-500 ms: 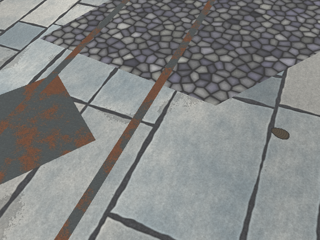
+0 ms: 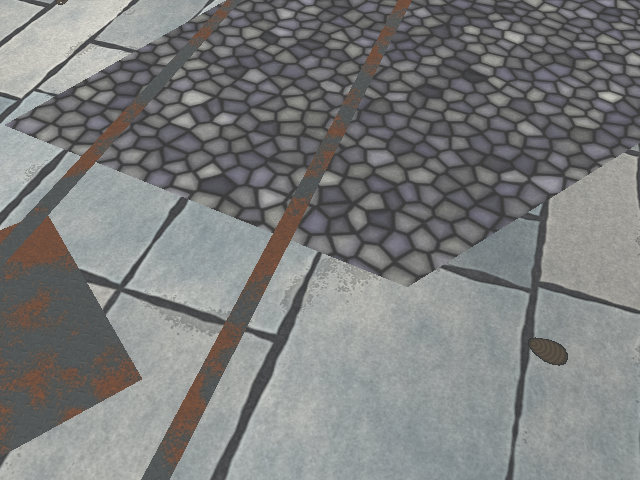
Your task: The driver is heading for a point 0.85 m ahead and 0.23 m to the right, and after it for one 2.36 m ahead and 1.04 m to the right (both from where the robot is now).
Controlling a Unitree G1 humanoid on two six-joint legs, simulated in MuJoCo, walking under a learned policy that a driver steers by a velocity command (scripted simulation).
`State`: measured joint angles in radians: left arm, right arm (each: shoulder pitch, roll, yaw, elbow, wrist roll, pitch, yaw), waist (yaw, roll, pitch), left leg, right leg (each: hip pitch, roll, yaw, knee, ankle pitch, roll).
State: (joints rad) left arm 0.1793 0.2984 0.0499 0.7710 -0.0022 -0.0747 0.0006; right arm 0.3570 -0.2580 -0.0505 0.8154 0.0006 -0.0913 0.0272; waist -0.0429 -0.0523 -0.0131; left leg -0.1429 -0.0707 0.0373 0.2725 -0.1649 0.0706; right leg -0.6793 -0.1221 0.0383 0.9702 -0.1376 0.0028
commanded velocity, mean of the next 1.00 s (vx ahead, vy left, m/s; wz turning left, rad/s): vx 0.50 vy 0.00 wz -0.14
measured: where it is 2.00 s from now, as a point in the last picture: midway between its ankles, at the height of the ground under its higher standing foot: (374, 334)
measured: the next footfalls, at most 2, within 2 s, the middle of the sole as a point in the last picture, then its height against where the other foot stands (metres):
right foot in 0.28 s outside the picture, level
left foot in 0.82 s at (268, 438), level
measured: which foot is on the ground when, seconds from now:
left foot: down 0.00-0.30, up 0.32-0.80, down 0.82-1.00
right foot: up 0.00-0.26, down 0.28-0.82, up 0.84-1.00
